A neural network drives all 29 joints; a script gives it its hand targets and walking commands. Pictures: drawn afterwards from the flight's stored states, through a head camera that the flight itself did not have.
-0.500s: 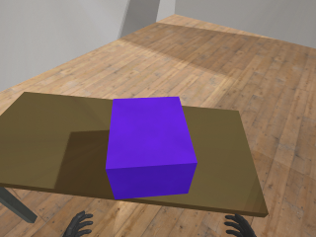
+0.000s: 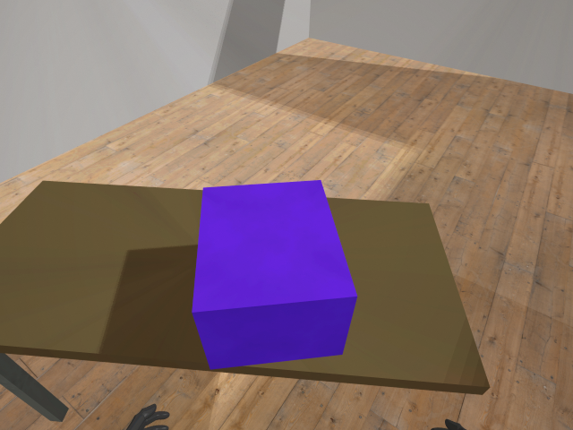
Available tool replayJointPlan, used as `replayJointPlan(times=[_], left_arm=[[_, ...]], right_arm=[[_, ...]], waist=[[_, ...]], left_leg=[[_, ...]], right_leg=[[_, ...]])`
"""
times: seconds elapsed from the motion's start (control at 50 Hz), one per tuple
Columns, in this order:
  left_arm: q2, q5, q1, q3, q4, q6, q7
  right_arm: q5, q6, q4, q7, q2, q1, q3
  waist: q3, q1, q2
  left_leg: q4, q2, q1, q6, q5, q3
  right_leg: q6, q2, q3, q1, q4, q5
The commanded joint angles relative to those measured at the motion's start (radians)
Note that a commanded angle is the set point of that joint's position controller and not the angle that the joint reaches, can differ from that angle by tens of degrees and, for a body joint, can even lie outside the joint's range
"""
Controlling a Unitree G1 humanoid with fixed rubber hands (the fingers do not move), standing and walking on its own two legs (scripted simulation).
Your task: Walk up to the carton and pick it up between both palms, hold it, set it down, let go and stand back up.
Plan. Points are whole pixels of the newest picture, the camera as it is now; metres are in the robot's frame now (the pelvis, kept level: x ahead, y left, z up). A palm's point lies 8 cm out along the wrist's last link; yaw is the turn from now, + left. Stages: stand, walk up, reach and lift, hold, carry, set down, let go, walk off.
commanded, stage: stand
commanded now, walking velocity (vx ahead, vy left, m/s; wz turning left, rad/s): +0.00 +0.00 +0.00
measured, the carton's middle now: (269, 267) +0.47 +0.05 -0.08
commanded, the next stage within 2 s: none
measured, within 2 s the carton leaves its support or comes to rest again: neither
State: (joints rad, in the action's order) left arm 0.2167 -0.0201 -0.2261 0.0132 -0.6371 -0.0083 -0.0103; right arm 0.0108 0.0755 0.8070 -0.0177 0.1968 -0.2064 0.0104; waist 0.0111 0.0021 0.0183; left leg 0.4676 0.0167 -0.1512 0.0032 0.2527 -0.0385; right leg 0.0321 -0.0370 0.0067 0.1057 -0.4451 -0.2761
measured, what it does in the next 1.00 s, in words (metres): shifts its weight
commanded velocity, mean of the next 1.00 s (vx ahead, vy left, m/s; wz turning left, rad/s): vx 0.00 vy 0.00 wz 0.00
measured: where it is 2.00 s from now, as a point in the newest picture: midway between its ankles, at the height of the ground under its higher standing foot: outside the picture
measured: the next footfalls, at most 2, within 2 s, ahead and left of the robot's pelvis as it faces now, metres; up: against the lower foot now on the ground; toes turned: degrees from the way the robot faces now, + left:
right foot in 1.14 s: -0.15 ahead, -0.05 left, +0.00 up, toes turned +3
left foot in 1.42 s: -0.35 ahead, +0.16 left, +0.00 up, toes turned +8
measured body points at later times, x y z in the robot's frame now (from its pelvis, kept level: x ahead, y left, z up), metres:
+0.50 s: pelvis -0.06 +0.02 +0.00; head -0.10 +0.02 +0.45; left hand -0.03 +0.27 -0.14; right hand -0.01 -0.23 -0.13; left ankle +0.00 +0.12 -0.74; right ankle -0.02 -0.10 -0.74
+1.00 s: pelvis -0.16 +0.03 -0.01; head -0.19 +0.04 +0.44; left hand -0.19 +0.29 -0.15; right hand -0.12 -0.23 -0.14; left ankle -0.01 +0.12 -0.73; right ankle -0.03 -0.10 -0.72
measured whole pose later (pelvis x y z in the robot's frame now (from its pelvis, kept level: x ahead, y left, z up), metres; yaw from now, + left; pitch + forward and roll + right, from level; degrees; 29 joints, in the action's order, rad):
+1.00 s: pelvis -0.16 +0.03 -0.01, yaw +2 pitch -5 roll -1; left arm 0.25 -0.03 -0.46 0.02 -0.91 -0.02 -0.02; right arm 0.03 -0.03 0.89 -0.02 0.23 -0.35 0.04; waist 0.00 0.00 0.00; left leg 0.51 -0.04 -0.39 0.01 0.31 -0.01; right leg 0.00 -0.01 -0.03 0.37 -0.59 -0.46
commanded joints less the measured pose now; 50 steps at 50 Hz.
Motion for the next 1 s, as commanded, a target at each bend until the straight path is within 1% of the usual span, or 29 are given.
replayJointPlan(times=[0.0, 0.06, 0.1, 0.12, 0.18, 0.24, 0.3, 0.34, 0.38, 0.4, 0.44, 0.46, 0.52, 0.54, 0.56, 0.6, 0.62, 0.66, 0.68, 0.74, 0.76, 0.78, 0.8, 0.82, 0.86, 0.9, 0.94, 0.96, 0.98], left_arm=[[0.131, 0.004, -0.018, 0.041, 0.044, 0.048, -0.002], [0.154, -0.001, -0.029, 0.044, 0.007, 0.052, -0.008], [0.16, 0.005, -0.026, 0.042, 0.004, 0.058, -0.007], [0.166, 0.003, -0.029, 0.046, -0.014, 0.06, -0.009], [0.162, 0.009, -0.068, 0.038, -0.043, 0.064, -0.01], [0.169, 0.01, -0.079, 0.034, -0.075, 0.064, -0.012], [0.175, 0.009, -0.086, 0.035, -0.095, 0.058, -0.014], [0.171, 0.01, -0.104, 0.037, -0.121, 0.052, -0.016], [0.176, 0.011, -0.114, 0.035, -0.134, 0.046, -0.017], [0.167, 0.01, -0.139, 0.028, -0.142, 0.045, -0.017], [0.176, 0.004, -0.143, 0.035, -0.15, 0.043, -0.017], [0.178, 0.003, -0.138, 0.034, -0.156, 0.042, -0.015], [0.185, 0.0, -0.204, 0.037, -0.167, 0.029, -0.011], [0.189, -0.004, -0.198, 0.041, -0.182, 0.025, -0.011], [0.171, -0.004, -0.196, 0.031, -0.175, 0.024, -0.01], [0.165, 0.001, -0.22, 0.029, -0.194, 0.03, -0.013], [0.17, 0.002, -0.24, 0.032, -0.203, 0.034, -0.014], [0.186, 0.002, -0.24, 0.039, -0.201, 0.034, -0.016], [0.199, 0.0, -0.237, 0.043, -0.212, 0.028, -0.016], [0.157, 0.001, -0.265, 0.024, -0.214, 0.018, -0.015], [0.169, 0.0, -0.29, 0.03, -0.222, 0.02, -0.015], [0.176, -0.003, -0.298, 0.032, -0.224, 0.021, -0.015], [0.177, -0.006, -0.311, 0.032, -0.234, 0.015, -0.013], [0.157, -0.005, -0.35, 0.029, -0.23, 0.015, -0.011], [0.183, -0.004, -0.351, 0.034, -0.242, 0.013, -0.014], [0.196, -0.006, -0.333, 0.038, -0.234, 0.006, -0.017], [0.195, -0.004, -0.323, 0.045, -0.234, -0.001, -0.018], [0.182, -0.008, -0.374, 0.042, -0.244, -0.013, -0.016], [0.137, -0.011, -0.453, 0.038, -0.276, -0.026, -0.014]], right_arm=[[0.003, -0.02, -0.08, -0.015, 0.153, -0.027, 0.036], [0.004, -0.029, -0.07, -0.012, 0.152, -0.016, 0.037], [-0.003, -0.026, -0.077, -0.013, 0.172, -0.041, 0.037], [-0.004, -0.023, -0.067, -0.015, 0.16, -0.044, 0.029], [-0.004, -0.017, -0.059, -0.017, 0.188, -0.061, 0.033], [-0.005, -0.02, -0.051, -0.017, 0.173, -0.091, 0.031], [-0.002, -0.025, -0.041, -0.018, 0.182, -0.1, 0.027], [0.001, -0.031, -0.023, -0.019, 0.174, -0.11, 0.028], [0.002, -0.035, -0.014, -0.022, 0.18, -0.137, 0.021], [0.003, -0.038, -0.006, -0.022, 0.189, -0.148, 0.024], [0.007, -0.042, -0.001, -0.025, 0.179, -0.147, 0.021], [0.004, -0.042, 0.002, -0.023, 0.176, -0.171, 0.019], [0.009, -0.055, 0.015, -0.027, 0.211, -0.163, 0.035], [0.011, -0.058, 0.009, -0.026, 0.199, -0.162, 0.037], [0.011, -0.059, 0.005, -0.026, 0.207, -0.171, 0.04], [0.003, -0.055, 0.009, -0.023, 0.201, -0.161, 0.034], [0.007, -0.053, 0.017, -0.02, 0.197, -0.174, 0.039], [0.008, -0.058, 0.026, -0.018, 0.201, -0.202, 0.045], [0.007, -0.063, 0.031, -0.018, 0.194, -0.21, 0.047], [0.008, -0.074, 0.021, -0.021, 0.206, -0.193, 0.049], [0.013, -0.073, 0.022, -0.02, 0.204, -0.192, 0.055], [0.012, -0.072, 0.018, -0.022, 0.218, -0.192, 0.059], [0.009, -0.077, 0.024, -0.021, 0.212, -0.2, 0.059], [0.012, -0.08, 0.023, -0.021, 0.227, -0.17, 0.061], [0.012, -0.08, 0.021, -0.018, 0.202, -0.181, 0.06], [0.016, -0.089, 0.028, -0.016, 0.207, -0.203, 0.062], [0.022, -0.096, 0.036, -0.013, 0.198, -0.249, 0.066], [0.035, -0.109, 0.052, -0.014, 0.224, -0.252, 0.082], [0.047, -0.119, 0.033, -0.018, 0.251, -0.209, 0.099]], waist=[[-0.053, -0.004, -0.004], [0.094, 0.001, 0.006], [0.098, 0.002, -0.028], [0.099, -0.012, 0.01], [0.081, 0.008, -0.052], [0.044, -0.002, -0.003], [0.034, -0.004, -0.035], [0.113, -0.007, 0.012], [0.131, -0.006, -0.03], [0.116, -0.005, -0.009], [0.153, 0.0, -0.049], [0.142, -0.016, -0.031], [0.176, 0.019, -0.054], [0.183, 0.002, -0.011], [0.181, 0.007, -0.041], [0.131, 0.012, -0.008], [0.082, 0.009, -0.037], [0.067, -0.005, -0.045], [0.089, -0.01, -0.015], [0.105, 0.004, -0.051], [0.058, 0.016, -0.051], [0.053, 0.005, -0.061], [0.064, 0.008, -0.033], [0.045, 0.041, -0.058], [0.089, 0.013, 0.003], [0.095, 0.0, 0.008], [0.092, -0.026, -0.057], [0.057, -0.004, -0.113], [0.074, 0.013, -0.246]], left_leg=[[-0.028, 0.081, -0.015, 0.025, -0.282, 0.102], [-0.055, 0.082, -0.084, 0.021, -0.213, 0.115], [-0.076, 0.08, -0.095, 0.016, -0.179, 0.127], [-0.087, 0.081, -0.069, 0.02, -0.216, 0.139], [-0.089, 0.079, -0.054, 0.018, -0.221, 0.148], [-0.097, 0.077, -0.04, 0.021, -0.182, 0.15], [-0.105, 0.074, -0.045, 0.017, -0.123, 0.143], [-0.131, 0.069, -0.062, 0.01, -0.027, 0.153], [-0.139, 0.064, -0.112, 0.006, 0.034, 0.153], [-0.151, 0.059, -0.102, 0.006, 0.081, 0.153], [-0.169, 0.066, -0.138, 0.005, 0.112, 0.175], [-0.182, 0.067, -0.156, 0.003, 0.143, 0.171], [-0.228, 0.063, -0.273, 0.004, 0.404, 0.203], [-0.225, 0.072, -0.257, 0.007, 0.391, 0.211], [-0.228, 0.07, -0.294, 0.006, 0.41, 0.225], [-0.188, 0.055, -0.243, 0.003, 0.319, 0.201], [-0.162, 0.045, -0.196, -0.002, 0.268, 0.188], [-0.162, 0.036, -0.184, -0.001, 0.326, 0.184], [-0.177, 0.048, -0.196, -0.001, 0.388, 0.191], [-0.209, 0.075, -0.252, 0.009, 0.401, 0.236], [-0.209, 0.067, -0.248, 0.008, 0.38, 0.214], [-0.215, 0.065, -0.248, 0.009, 0.386, 0.231], [-0.224, 0.068, -0.297, 0.012, 0.46, 0.228], [-0.204, 0.073, -0.29, 0.013, 0.461, 0.218], [-0.169, 0.044, -0.267, 0.003, 0.394, 0.189], [-0.131, 0.014, -0.229, -0.014, 0.418, 0.147], [-0.149, 0.029, -0.197, -0.008, 0.443, 0.17], [-0.2, 0.042, -0.26, -0.001, 0.577, 0.18], [-0.325, 0.097, -0.378, -0.011, 0.668, 0.234]], right_leg=[[-0.024, 0.136, -0.114, 0.026, 0.047, 0.393], [-0.009, 0.144, -0.13, 0.068, 0.083, 0.379], [-0.021, 0.151, -0.129, 0.078, 0.109, 0.249], [-0.018, 0.146, -0.127, 0.075, 0.104, 0.267], [-0.026, 0.143, -0.127, 0.072, 0.121, 0.221], [-0.025, 0.141, -0.12, 0.046, 0.118, 0.207], [-0.028, 0.148, -0.115, 0.049, 0.133, 0.118], [-0.034, 0.127, -0.118, 0.12, 0.149, 0.007], [-0.028, 0.14, -0.122, 0.122, 0.16, -0.026], [-0.032, 0.13, -0.11, 0.14, 0.157, -0.063], [-0.033, 0.126, -0.117, 0.146, 0.151, -0.065], [-0.03, 0.127, -0.116, 0.152, 0.139, -0.088], [-0.039, 0.113, -0.118, 0.175, 0.128, -0.229], [-0.03, 0.117, -0.134, 0.205, 0.128, -0.263], [-0.033, 0.114, -0.117, 0.2, 0.122, -0.251], [-0.021, 0.122, -0.138, 0.207, 0.119, -0.228], [-0.015, 0.125, -0.147, 0.211, 0.128, -0.235], [-0.019, 0.111, -0.132, 0.25, 0.111, -0.285], [-0.021, 0.102, -0.125, 0.285, 0.104, -0.328], [-0.017, 0.081, -0.106, 0.255, 0.052, -0.238], [-0.016, 0.077, -0.097, 0.225, 0.026, -0.205], [-0.014, 0.067, -0.104, 0.217, 0.01, -0.207], [-0.014, 0.066, -0.094, 0.219, 0.015, -0.258], [-0.01, 0.072, -0.104, 0.207, 0.029, -0.255], [-0.011, 0.083, -0.134, 0.279, 0.048, -0.328], [-0.004, 0.095, -0.146, 0.377, 0.084, -0.462], [-0.021, 0.051, -0.087, 0.394, 0.024, -0.434], [-0.032, -0.012, 0.011, 0.34, -0.095, -0.444], [-0.02, -0.086, 0.114, 0.234, -0.274, -0.411]])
